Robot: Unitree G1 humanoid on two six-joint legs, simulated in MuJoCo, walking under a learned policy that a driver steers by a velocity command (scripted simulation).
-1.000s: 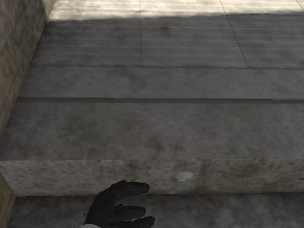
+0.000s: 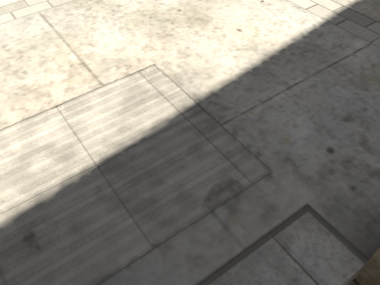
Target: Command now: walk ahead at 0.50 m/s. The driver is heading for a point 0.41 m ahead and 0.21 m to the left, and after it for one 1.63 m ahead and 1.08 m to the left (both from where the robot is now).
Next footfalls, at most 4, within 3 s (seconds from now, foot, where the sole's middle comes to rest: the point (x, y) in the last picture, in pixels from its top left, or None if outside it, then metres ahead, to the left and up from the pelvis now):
0.44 left None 0.28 0.09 -0.55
0.92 right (187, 233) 0.60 0.06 -0.55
1.32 left None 0.40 0.22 -0.55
1.74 right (197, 243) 0.56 0.03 -0.55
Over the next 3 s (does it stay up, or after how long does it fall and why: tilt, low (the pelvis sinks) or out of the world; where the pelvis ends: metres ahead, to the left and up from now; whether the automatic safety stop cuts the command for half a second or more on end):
stays up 0.50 0.13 0.22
